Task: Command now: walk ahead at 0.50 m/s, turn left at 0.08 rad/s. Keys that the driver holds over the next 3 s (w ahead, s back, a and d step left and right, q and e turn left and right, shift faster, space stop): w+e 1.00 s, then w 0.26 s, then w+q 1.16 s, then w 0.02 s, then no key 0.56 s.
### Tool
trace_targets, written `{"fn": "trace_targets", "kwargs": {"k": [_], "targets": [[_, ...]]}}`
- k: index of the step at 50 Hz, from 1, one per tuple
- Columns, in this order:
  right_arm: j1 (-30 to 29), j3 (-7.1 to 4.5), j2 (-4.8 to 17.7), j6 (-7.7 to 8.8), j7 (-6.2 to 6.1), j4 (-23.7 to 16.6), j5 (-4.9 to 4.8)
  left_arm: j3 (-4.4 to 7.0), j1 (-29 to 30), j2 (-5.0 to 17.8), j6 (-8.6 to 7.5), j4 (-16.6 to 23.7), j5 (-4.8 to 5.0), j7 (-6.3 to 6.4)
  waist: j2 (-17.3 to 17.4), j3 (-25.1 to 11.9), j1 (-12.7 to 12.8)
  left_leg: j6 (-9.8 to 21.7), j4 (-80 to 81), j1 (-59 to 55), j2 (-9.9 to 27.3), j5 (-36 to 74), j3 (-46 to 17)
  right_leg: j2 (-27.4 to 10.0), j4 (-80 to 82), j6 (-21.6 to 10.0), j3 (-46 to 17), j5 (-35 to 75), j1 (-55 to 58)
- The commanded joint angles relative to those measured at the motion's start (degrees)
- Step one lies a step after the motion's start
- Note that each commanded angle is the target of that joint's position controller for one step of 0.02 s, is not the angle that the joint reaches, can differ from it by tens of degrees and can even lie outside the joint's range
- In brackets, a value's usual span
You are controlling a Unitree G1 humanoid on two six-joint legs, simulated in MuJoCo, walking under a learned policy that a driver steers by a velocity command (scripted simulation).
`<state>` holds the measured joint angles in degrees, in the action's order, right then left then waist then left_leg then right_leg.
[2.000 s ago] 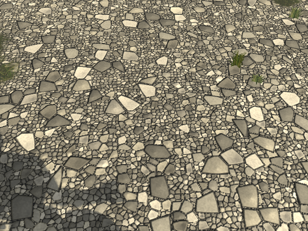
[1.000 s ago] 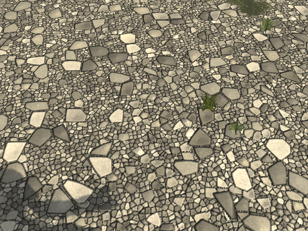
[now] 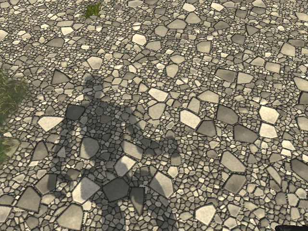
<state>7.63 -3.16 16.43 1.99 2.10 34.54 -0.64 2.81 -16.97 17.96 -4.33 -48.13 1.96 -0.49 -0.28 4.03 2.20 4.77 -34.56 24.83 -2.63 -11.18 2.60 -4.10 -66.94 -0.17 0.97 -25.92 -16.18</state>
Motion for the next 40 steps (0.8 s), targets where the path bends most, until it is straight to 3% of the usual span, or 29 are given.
{"fn": "trace_targets", "kwargs": {"k": [1,4,6,9,12,17,20,21,22,23,24,25,26,27,28,30,32,34,37,40], "targets": [[7.5,-2.0,6.3,1.8,-0.34,-0.2,0.77,1.46,3.5,7.3,-1.69,5.3,-0.21,0.03,3.1,-8.2,-4.1,10.0,18.8,-23.2,17.0,9.1,-20.9,-4.8,-2.4,-0.6,-4.8,6.6,-22.5],[5.5,-1.86,5.5,3.48,-0.44,1.2,1.23,1.29,-1.1,4.8,0.76,2.9,-0.28,0.08,3.8,-6.5,-1.2,9.8,24.1,-15.7,15.7,14.1,-13.1,-5.3,0.4,0.9,-5.3,11.6,-17.0],[5.9,-2.13,6.0,4.19,-0.78,2.8,1.7,1.24,1.3,3.8,1.53,3.4,-0.3,0.43,3.1,-3.8,-1.6,9.0,26.0,-15.0,15.2,15.9,-8.5,-4.6,4.3,1.9,-6.7,16.2,-20.3],[6.5,-2.06,5.9,4.27,-1.52,4.4,1.86,1.2,4.8,2.9,1.16,4.3,-0.55,0.15,3.1,-2.1,-2.6,6.9,27.1,-17.0,13.7,16.4,-2.5,-3.2,14.1,2.2,-7.5,26.5,-22.9],[7.1,-2.21,6.8,4.15,-2.0,5.7,1.51,0.57,9.4,1.4,0.68,5.7,-0.73,-0.83,2.8,-0.4,-4.6,5.4,28.4,-18.5,13.8,15.7,1.5,-2.1,23.9,1.6,-4.3,33.7,-21.4],[11.1,-2.94,8.2,2.35,-2.54,9.1,0.41,0.02,15.8,0.8,0.56,9.7,-0.87,-2.68,2.1,1.8,-6.9,4.7,24.7,-29.9,17.7,22.4,4.0,-0.9,31.3,-1.2,-1.4,28.3,-26.0],[9.7,-3.58,10.4,0.84,-3.42,9.1,-0.02,0.94,13.7,2.6,0.92,11.2,-0.89,-3.53,4.8,-1.7,-4.1,2.7,15.6,-33.6,18.3,45.9,6.3,3.0,31.9,-4.3,3.2,19.0,-19.9],[9.1,-3.73,11.1,0.35,-3.81,8.9,-0.03,1.81,9.7,4.2,1.2,10.7,-0.91,-3.48,5.8,-4.8,-1.7,1.8,9.0,-33.3,17.8,54.4,7.1,5.3,31.4,-5.7,4.8,16.3,-14.1],[8.0,-3.59,11.1,-0.06,-4.15,8.7,-0.18,3.28,1.9,6.7,1.33,9.1,-0.81,-3.05,5.1,-9.0,2.9,0.2,-1.8,-29.5,16.1,55.9,8.5,7.6,33.9,-7.6,5.2,17.9,-2.9],[8.4,-2.92,10.0,0.28,-4.48,8.0,0.22,5.13,-7.4,10.8,1.74,7.3,-0.66,-2.05,0.9,-14.3,7.3,-2.1,-17.7,-17.7,13.6,42.5,8.6,4.4,36.2,-10.7,-2.7,20.0,14.4],[14.9,-0.23,1.6,1.86,-3.22,5.4,2.15,6.3,-8.3,16.7,1.66,7.3,-0.06,-1.47,-14.6,-19.6,1.2,-6.4,-39.4,9.6,1.5,-12.5,5.5,-11.0,39.0,-21.9,-34.2,12.0,35.7],[10.3,-0.31,4.7,4.2,-2.21,5.3,0.73,4.92,-9.5,12.4,1.01,8.7,-0.48,-1.5,-8.7,-26.8,4.7,-5.6,-46.7,17.1,-1.0,-22.7,-8.0,-14.7,47.6,-24.3,-49.5,6.6,41.0],[4.6,-1.11,7.7,5.59,-1.48,3.3,-1.57,4.1,-7.5,9.6,0.59,8.7,-1.07,-1.42,-6.0,-19.1,5.7,-4.1,-45.9,21.7,2.4,-17.8,-9.6,-13.3,49.4,-21.1,-41.0,8.8,36.4],[2.7,-0.76,7.3,6.37,-1.57,2.6,-1.38,3.75,-3.9,8.4,0.37,9.2,-0.89,-1.32,-1.5,-13.3,3.5,-3.3,-40.8,20.7,5.0,-13.0,-8.9,-10.9,49.6,-19.1,-34.1,13.3,27.9],[2.0,-1.05,7.4,6.51,-1.96,2.9,0.15,3.22,-0.1,6.7,0.39,10.0,-0.84,-1.25,0.9,-9.0,1.0,-3.7,-35.3,17.9,6.7,-10.5,-8.2,-8.7,50.3,-17.8,-28.9,19.9,19.8],[4.0,-1.62,7.7,5.28,-2.07,3.1,1.15,2.58,3.2,5.1,0.39,11.6,-1.71,-0.81,-1.3,-7.2,-2.3,-5.0,-30.7,11.3,8.1,-7.8,-8.3,-6.1,52.6,-17.6,-24.3,28.0,11.0],[4.9,-1.28,6.1,4.09,-2.2,3.3,1.55,2.85,3.3,6.1,0.3,11.6,-1.39,-0.24,-1.5,-6.1,-3.2,-7.1,-25.7,9.8,8.1,-6.2,-6.7,-4.9,53.7,-17.7,-20.5,32.9,5.9],[1.4,-0.65,4.7,3.51,-2.42,2.2,1.7,3.33,2.2,7.8,0.44,11.2,-1.18,0.54,-1.9,-4.5,-2.4,-8.9,-17.8,9.5,7.2,-0.4,-5.5,-2.9,54.3,-16.6,-17.2,33.8,2.3],[-5.2,0.12,3.0,3.77,-2.09,0.9,1.38,3.52,0.2,8.3,1.14,10.4,-0.72,1.28,-3.8,-4.1,0.4,-9.6,-3.8,4.9,4.5,12.1,-5.0,0.4,53.0,-13.2,-14.5,27.6,-0.3],[-9.3,-0.16,4.1,4.36,-1.45,-0.2,0.36,3.65,-2.8,8.5,1.74,9.2,-0.39,1.48,-4.7,-4.3,2.2,-9.3,2.8,2.2,2.6,15.7,-5.9,-0.9,51.0,-12.0,-18.2,22.2,1.7]]}}
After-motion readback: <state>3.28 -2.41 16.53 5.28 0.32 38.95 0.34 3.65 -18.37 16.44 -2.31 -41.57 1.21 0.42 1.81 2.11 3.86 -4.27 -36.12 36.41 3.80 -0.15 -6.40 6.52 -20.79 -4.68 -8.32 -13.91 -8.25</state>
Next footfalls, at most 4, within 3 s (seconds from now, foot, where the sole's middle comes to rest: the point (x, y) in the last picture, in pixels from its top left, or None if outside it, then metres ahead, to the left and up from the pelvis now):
0.46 right None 0.41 -0.17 -0.76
0.92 left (180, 166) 0.73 -0.07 -0.76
1.42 right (257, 156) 0.80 -0.44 -0.76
1.94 left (227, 97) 1.17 -0.34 -0.76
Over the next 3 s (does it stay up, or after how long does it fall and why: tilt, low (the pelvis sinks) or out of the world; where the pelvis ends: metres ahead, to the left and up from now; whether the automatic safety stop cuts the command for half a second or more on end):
stays up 1.42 -0.46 0.01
